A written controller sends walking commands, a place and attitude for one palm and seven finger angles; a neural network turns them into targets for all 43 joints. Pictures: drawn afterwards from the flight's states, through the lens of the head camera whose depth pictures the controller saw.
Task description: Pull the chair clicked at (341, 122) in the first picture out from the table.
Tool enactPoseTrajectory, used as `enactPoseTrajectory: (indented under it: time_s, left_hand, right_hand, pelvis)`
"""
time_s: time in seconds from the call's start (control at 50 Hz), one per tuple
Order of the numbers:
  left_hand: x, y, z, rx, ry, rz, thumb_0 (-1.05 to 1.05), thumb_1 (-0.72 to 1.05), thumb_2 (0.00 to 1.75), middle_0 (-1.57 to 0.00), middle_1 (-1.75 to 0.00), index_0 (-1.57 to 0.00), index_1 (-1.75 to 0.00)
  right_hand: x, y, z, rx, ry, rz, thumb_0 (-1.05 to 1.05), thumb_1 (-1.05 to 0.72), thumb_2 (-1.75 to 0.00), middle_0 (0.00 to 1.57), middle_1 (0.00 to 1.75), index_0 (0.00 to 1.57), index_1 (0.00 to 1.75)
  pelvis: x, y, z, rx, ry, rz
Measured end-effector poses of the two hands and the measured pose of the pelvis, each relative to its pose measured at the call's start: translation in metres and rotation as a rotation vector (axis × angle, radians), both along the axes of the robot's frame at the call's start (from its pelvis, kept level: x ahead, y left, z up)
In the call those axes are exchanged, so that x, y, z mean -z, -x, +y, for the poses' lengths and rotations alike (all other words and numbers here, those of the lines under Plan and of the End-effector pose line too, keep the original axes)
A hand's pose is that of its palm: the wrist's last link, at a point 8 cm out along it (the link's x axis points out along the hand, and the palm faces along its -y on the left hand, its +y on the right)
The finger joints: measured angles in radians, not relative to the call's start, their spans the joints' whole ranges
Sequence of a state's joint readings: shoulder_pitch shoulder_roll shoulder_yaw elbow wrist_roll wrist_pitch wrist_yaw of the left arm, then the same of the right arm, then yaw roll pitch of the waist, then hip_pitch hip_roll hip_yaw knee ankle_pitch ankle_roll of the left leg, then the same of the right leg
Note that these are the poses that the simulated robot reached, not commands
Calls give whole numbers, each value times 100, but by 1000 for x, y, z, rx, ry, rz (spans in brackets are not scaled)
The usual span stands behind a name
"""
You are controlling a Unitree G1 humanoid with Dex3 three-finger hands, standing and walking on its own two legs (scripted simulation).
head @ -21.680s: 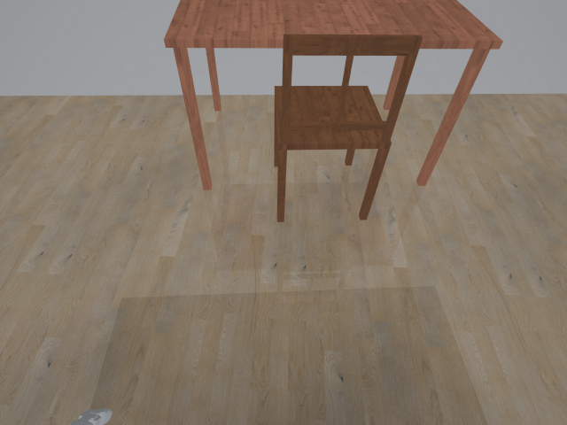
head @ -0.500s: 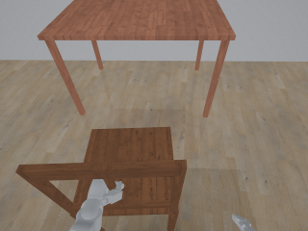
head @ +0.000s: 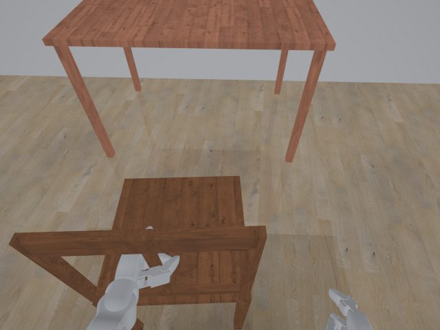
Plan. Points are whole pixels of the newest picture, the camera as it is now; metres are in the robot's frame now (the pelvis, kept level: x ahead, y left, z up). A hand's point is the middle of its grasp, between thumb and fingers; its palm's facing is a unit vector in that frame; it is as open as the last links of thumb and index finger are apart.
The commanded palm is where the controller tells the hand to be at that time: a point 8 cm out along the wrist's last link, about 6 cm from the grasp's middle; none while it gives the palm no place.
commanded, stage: open the thumb and straighten the fingers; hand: left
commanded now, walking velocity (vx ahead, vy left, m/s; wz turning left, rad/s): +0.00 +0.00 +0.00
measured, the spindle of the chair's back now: (159, 271) +0.26 +0.14 -0.10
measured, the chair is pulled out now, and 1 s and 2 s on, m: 0.69 0.69 0.69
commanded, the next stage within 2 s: draw the fingers out of the gap in 0.54 s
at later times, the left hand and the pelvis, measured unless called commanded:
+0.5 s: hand (160, 265) +0.25 +0.12 -0.05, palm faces -0.01 -0.99 -0.14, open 16.8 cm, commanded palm +0.23 +0.18 -0.02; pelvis +0.01 +0.00 -0.02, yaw +1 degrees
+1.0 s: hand (149, 302) +0.19 +0.13 -0.05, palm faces +0.00 -0.99 -0.13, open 17.5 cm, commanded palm +0.17 +0.18 -0.02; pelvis +0.02 +0.01 -0.03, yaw +2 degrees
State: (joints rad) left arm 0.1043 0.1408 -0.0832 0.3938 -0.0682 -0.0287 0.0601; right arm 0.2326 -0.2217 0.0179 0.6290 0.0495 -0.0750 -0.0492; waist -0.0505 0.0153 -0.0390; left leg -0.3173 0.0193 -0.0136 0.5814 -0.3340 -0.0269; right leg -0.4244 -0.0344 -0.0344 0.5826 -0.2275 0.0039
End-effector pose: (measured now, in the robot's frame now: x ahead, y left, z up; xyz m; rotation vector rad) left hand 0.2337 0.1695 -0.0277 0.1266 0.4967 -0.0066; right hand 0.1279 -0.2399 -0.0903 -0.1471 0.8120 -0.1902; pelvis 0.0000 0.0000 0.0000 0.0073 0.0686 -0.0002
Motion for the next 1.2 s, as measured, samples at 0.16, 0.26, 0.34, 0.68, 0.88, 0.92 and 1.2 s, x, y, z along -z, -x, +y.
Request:
enactPoseTrajectory:
  time_s: [0.16, 0.26, 0.34, 0.68, 0.88, 0.92, 1.2]
  left_hand:
    - [-2, -5, 6, -13, -9, 21, 1, -18, 38, -43, -129, -45, -131]
    - [0, -5, 5, -11, -16, 39, 0, -40, 27, -35, -105, -36, -106]
    - [1, -4, 0, -7, -9, 44, -1, -48, 23, -27, -80, -27, -81]
    - [1, 6, 17, -41, -21, 63, -1, -54, 20, -2, -5, -2, -5]
    - [0, 43, 20, -48, -19, 87, -1, -54, 20, 0, -1, 0, -1]
    - [0, 51, 18, -49, -17, 90, -1, -54, 20, 0, 0, 0, 0]
    - [-4, 82, 14, -56, -14, 85, -1, -54, 20, 0, 0, 0, 0]
  right_hand:
    - [9, -8, -1, -11, 15, -44, 1, -90, -89, 20, 30, 20, 30]
    - [11, -18, 0, -28, 21, -78, 1, -90, -89, 20, 30, 20, 30]
    - [12, -27, 2, -42, 24, -102, 1, -90, -89, 20, 30, 20, 30]
    - [13, -47, 2, -69, 50, -121, 1, -90, -89, 20, 30, 20, 30]
    - [11, -54, 5, -53, 57, -156, 1, -90, -89, 20, 30, 20, 30]
    - [10, -56, 8, -56, 57, -165, 1, -90, -89, 20, 30, 20, 30]
    - [10, -69, 29, -79, 27, -227, 1, -90, -89, 20, 30, 20, 30]
  pelvis:
    - [11, -2, 4, -3, -2, 43]
    - [16, -5, 5, -11, -2, 59]
    - [20, -9, 5, -14, -2, 68]
    - [27, -20, 1, -34, 9, 92]
    - [31, -24, 5, -39, 14, 101]
    - [32, -24, 6, -42, 15, 102]
    - [40, -19, 11, -46, 19, 105]
